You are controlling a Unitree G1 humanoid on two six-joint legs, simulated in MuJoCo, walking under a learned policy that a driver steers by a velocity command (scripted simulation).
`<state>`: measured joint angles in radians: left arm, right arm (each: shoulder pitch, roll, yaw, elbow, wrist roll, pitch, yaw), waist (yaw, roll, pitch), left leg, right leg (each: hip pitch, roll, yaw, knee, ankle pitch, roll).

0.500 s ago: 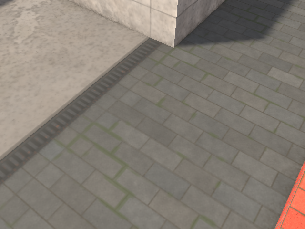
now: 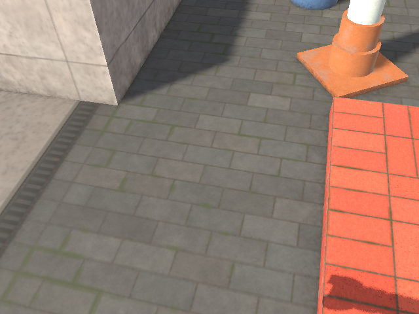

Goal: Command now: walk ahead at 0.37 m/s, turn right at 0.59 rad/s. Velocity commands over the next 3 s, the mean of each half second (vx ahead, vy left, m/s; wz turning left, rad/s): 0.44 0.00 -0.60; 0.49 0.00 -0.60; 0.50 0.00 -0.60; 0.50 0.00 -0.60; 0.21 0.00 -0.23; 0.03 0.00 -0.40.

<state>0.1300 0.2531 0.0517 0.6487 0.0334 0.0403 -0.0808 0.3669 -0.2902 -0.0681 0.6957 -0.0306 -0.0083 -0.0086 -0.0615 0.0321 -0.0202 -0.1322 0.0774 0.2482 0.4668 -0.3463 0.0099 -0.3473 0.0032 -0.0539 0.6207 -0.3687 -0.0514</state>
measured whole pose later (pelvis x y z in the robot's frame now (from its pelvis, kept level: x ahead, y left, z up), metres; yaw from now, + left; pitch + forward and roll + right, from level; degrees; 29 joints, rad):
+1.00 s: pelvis +0.50 -0.10 -0.02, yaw -36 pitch +1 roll +1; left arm 0.05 0.22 0.04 0.69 0.05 -0.02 -0.05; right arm 0.43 -0.23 -0.04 0.87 -0.02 -0.04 -0.02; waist -0.05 0.01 0.06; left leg -0.07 0.09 0.26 0.82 -0.46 0.00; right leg -0.45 0.07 -0.09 0.62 -0.18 -0.15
